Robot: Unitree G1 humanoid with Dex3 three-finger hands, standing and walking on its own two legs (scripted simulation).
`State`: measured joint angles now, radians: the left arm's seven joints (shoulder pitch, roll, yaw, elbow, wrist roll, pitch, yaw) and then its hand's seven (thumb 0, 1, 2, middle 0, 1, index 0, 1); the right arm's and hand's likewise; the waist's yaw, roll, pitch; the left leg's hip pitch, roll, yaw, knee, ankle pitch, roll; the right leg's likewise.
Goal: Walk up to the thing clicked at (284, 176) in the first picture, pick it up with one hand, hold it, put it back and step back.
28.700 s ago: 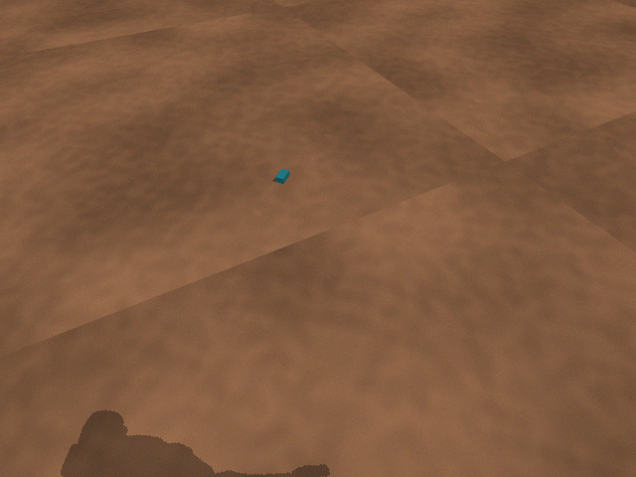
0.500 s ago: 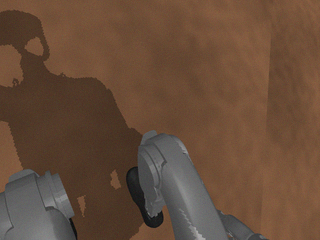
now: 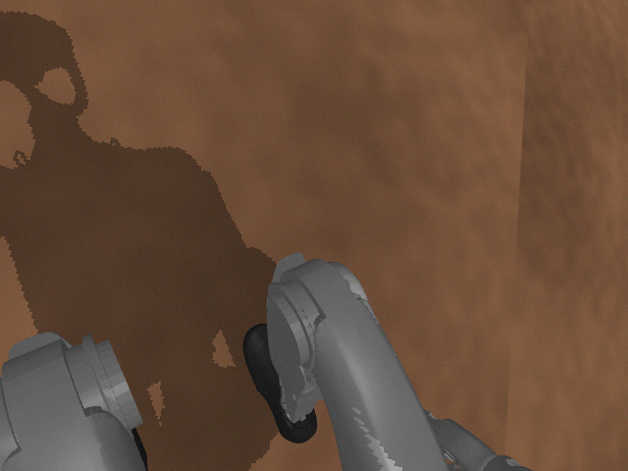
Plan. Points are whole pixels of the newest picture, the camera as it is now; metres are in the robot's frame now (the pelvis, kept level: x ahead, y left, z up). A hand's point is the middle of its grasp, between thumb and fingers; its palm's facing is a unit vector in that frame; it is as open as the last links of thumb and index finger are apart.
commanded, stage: open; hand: left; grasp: from above
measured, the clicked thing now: out of the picture +0.44 +0.33 -0.28
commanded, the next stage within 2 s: withdraw in 0.64 s
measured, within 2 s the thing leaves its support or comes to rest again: neither
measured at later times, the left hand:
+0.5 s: hand out of the picture +0.43 +0.34 -0.25, palm faces -0.44 -0.15 -0.89, open 11.7 cm
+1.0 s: hand out of the picture +0.45 +0.35 -0.21, palm faces -0.31 -0.12 -0.94, open 12.4 cm
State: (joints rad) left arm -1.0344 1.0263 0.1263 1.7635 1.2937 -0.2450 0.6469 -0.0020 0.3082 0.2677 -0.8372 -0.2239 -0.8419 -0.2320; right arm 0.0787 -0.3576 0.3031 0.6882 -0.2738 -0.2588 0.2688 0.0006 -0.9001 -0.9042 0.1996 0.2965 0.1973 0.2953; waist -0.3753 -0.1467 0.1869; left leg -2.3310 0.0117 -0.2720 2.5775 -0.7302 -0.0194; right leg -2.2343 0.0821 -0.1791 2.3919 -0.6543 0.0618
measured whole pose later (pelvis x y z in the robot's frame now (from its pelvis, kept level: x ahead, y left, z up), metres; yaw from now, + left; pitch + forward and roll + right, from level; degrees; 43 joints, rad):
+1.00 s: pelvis +0.00 +0.00 +0.01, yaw +0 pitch +28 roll -14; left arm -0.95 0.96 0.16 1.51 1.27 -0.21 0.61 0.00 -0.22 0.76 -0.33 -0.73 -0.34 -0.73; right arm 0.13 -0.34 0.26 0.69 -0.25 -0.24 0.28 0.00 -0.90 -0.90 0.20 0.30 0.20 0.30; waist -0.33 -0.11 0.12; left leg -2.34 0.01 -0.27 2.55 -0.73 -0.02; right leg -2.24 0.08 -0.18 2.36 -0.66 0.05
